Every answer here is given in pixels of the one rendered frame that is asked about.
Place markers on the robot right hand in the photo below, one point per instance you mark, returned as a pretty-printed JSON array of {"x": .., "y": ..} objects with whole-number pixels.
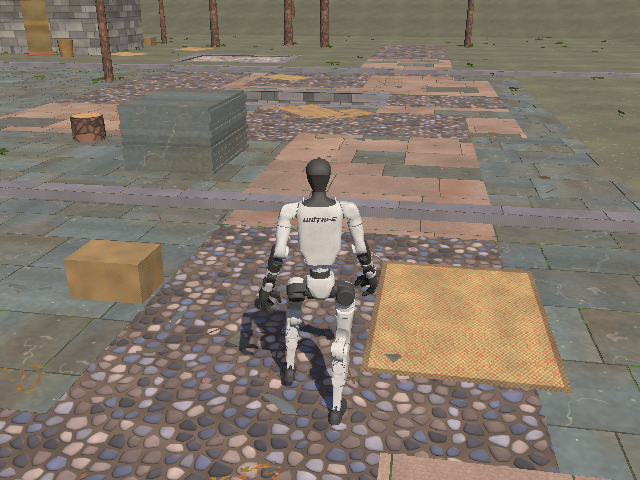
[{"x": 365, "y": 281}]

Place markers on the left robot upper arm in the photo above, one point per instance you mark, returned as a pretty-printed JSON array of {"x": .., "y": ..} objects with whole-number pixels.
[{"x": 287, "y": 212}]

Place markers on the right robot upper arm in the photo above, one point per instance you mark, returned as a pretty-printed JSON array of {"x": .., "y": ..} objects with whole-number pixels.
[{"x": 351, "y": 212}]

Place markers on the robot right shin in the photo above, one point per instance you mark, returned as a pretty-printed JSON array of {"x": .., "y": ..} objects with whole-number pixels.
[{"x": 339, "y": 376}]

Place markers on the robot right forearm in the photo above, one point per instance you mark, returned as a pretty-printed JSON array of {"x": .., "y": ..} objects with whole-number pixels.
[{"x": 367, "y": 263}]

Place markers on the robot left hand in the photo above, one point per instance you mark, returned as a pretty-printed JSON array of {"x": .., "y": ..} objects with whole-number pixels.
[{"x": 264, "y": 300}]

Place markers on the robot left shin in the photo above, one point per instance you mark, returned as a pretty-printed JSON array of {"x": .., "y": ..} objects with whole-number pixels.
[{"x": 291, "y": 340}]

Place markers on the robot shin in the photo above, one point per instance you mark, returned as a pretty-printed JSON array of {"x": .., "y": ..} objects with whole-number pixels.
[
  {"x": 291, "y": 340},
  {"x": 339, "y": 376}
]

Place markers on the robot left forearm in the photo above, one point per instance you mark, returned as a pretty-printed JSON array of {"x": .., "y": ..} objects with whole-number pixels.
[{"x": 272, "y": 271}]

